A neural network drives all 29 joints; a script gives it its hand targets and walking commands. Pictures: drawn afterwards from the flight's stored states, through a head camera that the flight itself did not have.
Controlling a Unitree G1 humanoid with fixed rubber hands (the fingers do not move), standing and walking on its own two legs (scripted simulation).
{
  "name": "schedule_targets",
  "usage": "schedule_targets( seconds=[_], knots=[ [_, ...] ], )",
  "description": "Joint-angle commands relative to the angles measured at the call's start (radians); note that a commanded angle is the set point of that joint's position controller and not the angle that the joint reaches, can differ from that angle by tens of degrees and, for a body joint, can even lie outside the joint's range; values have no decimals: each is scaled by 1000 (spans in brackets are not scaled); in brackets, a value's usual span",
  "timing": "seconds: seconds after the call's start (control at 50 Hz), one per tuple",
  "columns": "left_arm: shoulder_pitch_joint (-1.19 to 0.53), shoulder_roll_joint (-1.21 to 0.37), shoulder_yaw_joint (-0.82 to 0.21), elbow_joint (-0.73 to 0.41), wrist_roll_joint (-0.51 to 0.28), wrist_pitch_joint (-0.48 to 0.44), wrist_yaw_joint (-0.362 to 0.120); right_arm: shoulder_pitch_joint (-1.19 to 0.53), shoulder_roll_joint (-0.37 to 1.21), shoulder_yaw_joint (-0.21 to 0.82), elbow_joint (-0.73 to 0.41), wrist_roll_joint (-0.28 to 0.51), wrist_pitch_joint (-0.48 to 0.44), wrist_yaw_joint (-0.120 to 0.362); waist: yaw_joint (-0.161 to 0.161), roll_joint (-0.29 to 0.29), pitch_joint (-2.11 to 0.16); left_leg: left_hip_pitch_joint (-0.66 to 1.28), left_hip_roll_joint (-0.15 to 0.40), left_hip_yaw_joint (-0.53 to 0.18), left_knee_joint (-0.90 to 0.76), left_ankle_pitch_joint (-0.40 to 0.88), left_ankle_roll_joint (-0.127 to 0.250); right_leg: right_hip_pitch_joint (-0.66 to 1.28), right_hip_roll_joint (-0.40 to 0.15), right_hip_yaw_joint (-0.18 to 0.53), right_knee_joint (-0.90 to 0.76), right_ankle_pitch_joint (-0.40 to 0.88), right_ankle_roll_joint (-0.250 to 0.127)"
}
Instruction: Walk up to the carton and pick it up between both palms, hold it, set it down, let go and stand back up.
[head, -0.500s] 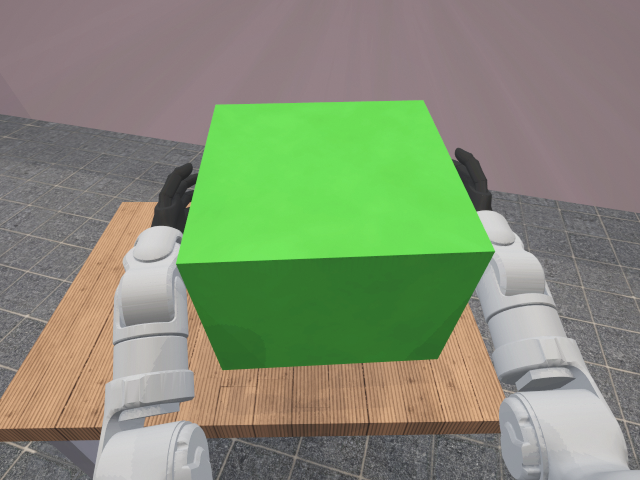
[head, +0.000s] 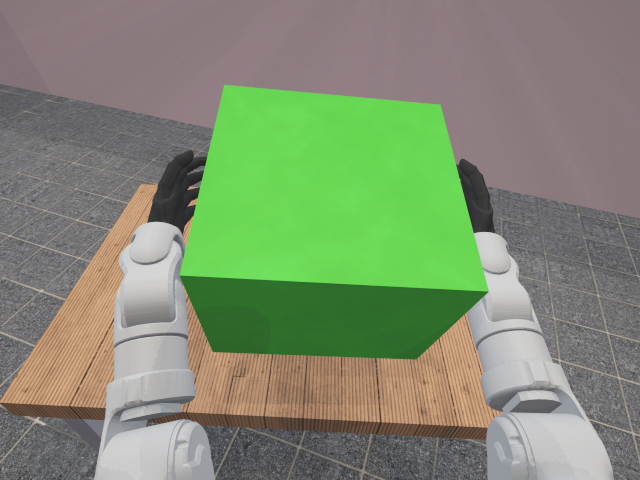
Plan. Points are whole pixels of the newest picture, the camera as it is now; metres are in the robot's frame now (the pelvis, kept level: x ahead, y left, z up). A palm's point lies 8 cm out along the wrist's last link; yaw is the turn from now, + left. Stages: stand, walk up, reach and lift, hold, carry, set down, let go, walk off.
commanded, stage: set down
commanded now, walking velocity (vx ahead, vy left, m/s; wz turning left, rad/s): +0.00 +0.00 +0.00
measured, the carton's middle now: (325, 229) +0.38 +0.01 +0.15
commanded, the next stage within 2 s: none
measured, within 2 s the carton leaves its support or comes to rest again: neither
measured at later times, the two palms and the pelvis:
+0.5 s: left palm (190, 234) +0.38 +0.18 +0.14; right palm (464, 232) +0.39 -0.19 +0.14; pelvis +0.03 -0.01 +0.00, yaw +2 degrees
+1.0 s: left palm (201, 250) +0.39 +0.17 +0.10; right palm (465, 259) +0.38 -0.19 +0.10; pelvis +0.00 -0.01 +0.00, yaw +0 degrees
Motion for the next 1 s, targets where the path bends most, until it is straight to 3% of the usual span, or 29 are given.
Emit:
schedule_targets(
  seconds=[0.0, 0.02, 0.04, 0.06, 0.1, 0.12, 0.14, 0.16, 0.18, 0.24, 0.28, 0.3, 0.32, 0.38, 0.4, 0.46, 0.5, 0.54, 0.58, 0.62, 0.64, 0.68, 0.7, 0.76, 0.78, 0.8, 0.84, 0.88, 0.98],
  knots=[
    [-455, -455, -430, -46, -79, -79, -53, -578, 381, 322, -193, -5, -158, 121, -23, 68, -272, -51, -84, 158, -55, 226, -38, 107, 149, -126, -16, -35, -43],
    [-464, -461, -463, -62, -89, -92, -41, -591, 374, 341, -204, 9, -175, 121, -18, 110, -305, -20, -86, 156, -33, 288, -50, 110, 146, -130, -8, -10, -45],
    [-425, -462, -466, -51, -91, -98, -30, -606, 368, 351, -226, 15, -193, 121, -3, 101, -314, 11, -79, 159, -11, 367, -59, 84, 161, -125, -8, 17, -51],
    [-437, -487, -494, -57, -112, -113, -22, -599, 395, 362, -205, 13, -201, 118, -17, 105, -319, 17, -72, 150, -2, 401, -60, 73, 162, -123, -11, 24, -53],
    [-441, -478, -513, -55, -133, -144, -5, -607, 422, 410, -254, 25, -217, 107, -13, 87, -402, 14, -79, 148, 23, 446, -50, 98, 156, -112, 2, 95, -46],
    [-453, -478, -532, -86, -138, -166, -1, -624, 427, 444, -281, 25, -232, 102, 20, 50, -435, 5, -83, 152, 37, 466, -44, 130, 158, -101, 17, 141, -42],
    [-457, -485, -550, -77, -148, -172, 7, -595, 434, 448, -257, 32, -230, 95, -4, 79, -453, 17, -80, 146, 49, 504, -42, 126, 150, -101, 23, 175, -42],
    [-434, -476, -549, -66, -156, -179, 9, -587, 441, 464, -263, 37, -226, 88, 0, 55, -468, 3, -78, 137, 52, 519, -39, 144, 149, -87, 27, 201, -42],
    [-437, -456, -548, -73, -157, -190, 11, -563, 449, 482, -253, 43, -225, 82, 7, 76, -460, -5, -84, 145, 50, 503, -41, 163, 143, -81, 27, 229, -44],
    [-426, -454, -544, -88, -154, -208, 0, -561, 497, 568, -316, 68, -218, 59, 36, 30, -525, -70, -105, 142, 60, 482, -25, 289, 113, -42, 85, 466, -22],
    [-401, -475, -569, -119, -174, -209, 3, -542, 505, 621, -343, 99, -211, 45, 28, 10, -527, -61, -104, 126, 74, 550, -29, 316, 120, -44, 103, 572, -12],
    [-425, -477, -580, -125, -185, -209, 0, -546, 520, 600, -348, 97, -211, 38, 4, 16, -541, -62, -106, 115, 83, 550, -28, 300, 116, -36, 107, 589, -10],
    [-423, -479, -586, -149, -190, -214, 8, -535, 510, 628, -365, 109, -203, 37, 19, 25, -551, -58, -109, 113, 82, 551, -33, 301, 116, -38, 104, 562, -11],
    [-394, -443, -549, -117, -180, -187, -15, -481, 487, 603, -317, 103, -163, 22, 6, 8, -440, -68, -112, 115, 48, 438, -21, 254, 106, -34, 79, 479, -9],
    [-382, -442, -537, -82, -181, -176, -23, -492, 480, 580, -315, 90, -155, 19, -13, -21, -400, -72, -110, 118, 30, 386, -9, 237, 107, -41, 70, 437, -5],
    [-372, -446, -499, -51, -141, -144, -52, -451, 470, 528, -271, 61, -116, 19, -29, -12, -285, -65, -100, 129, -3, 319, -6, 157, 112, -51, 31, 303, -1],
    [-335, -442, -491, -37, -113, -133, -76, -410, 475, 524, -235, 55, -112, 15, -48, -25, -259, -40, -106, 143, 10, 384, -17, 191, 121, -53, 37, 395, -2],
    [-363, -452, -492, -37, -124, -140, -76, -445, 462, 481, -239, 41, -129, 17, -68, 25, -296, -35, -98, 125, 31, 438, -30, 207, 129, -71, 45, 395, -7],
    [-378, -472, -521, -94, -122, -151, -63, -450, 474, 514, -263, 62, -154, 32, -39, 70, -371, 11, -89, 123, 56, 551, -48, 200, 141, -68, 44, 385, -24],
    [-400, -471, -518, -84, -136, -164, -54, -457, 472, 476, -240, 49, -164, 42, -58, 113, -371, 24, -83, 117, 69, 588, -64, 151, 150, -77, 35, 323, -35],
    [-385, -482, -541, -97, -130, -174, -42, -491, 467, 487, -271, 51, -185, 49, -29, 124, -401, 24, -81, 122, 71, 631, -66, 149, 155, -78, 35, 297, -41],
    [-457, -484, -562, -94, -160, -195, -18, -528, 448, 430, -244, 33, -196, 62, -52, 166, -432, 21, -72, 111, 70, 562, -75, 81, 153, -86, 19, 200, -52],
    [-477, -498, -563, -80, -158, -208, -9, -544, 453, 412, -234, 11, -204, 72, -37, 170, -429, 5, -69, 116, 59, 531, -75, 68, 155, -86, 12, 153, -60],
    [-489, -482, -506, 35, -142, -220, -1, -545, 447, 348, -150, -21, -195, 95, -21, 126, -337, -74, -70, 128, 3, 319, -59, 60, 139, -80, -7, 60, -68],
    [-506, -483, -470, 90, -135, -225, -1, -579, 445, 335, -152, -32, -202, 103, 4, 110, -340, -111, -70, 130, -14, 229, -48, 83, 125, -80, -9, 18, -68],
    [-501, -459, -421, 152, -108, -234, -6, -560, 451, 309, -112, -59, -190, 106, -1, 75, -328, -137, -75, 145, -46, 144, -26, 73, 119, -72, -25, -24, -56],
    [-476, -449, -361, 215, -87, -250, -20, -545, 454, 269, -80, -98, -198, 109, 3, 24, -276, -156, -80, 157, -68, 104, -11, 92, 114, -77, -29, -28, -45],
    [-520, -428, -312, 280, -78, -271, -26, -570, 453, 225, -48, -134, -211, 120, 18, 29, -289, -171, -82, 167, -89, 51, -6, 102, 107, -75, -37, -74, -43],
    [-566, -433, -286, 331, -62, -351, -18, -572, 514, 214, 3, -178, -264, 129, 26, 20, -376, -155, -82, 191, -64, 163, -3, 134, 105, -78, -13, 57, -26]
  ],
)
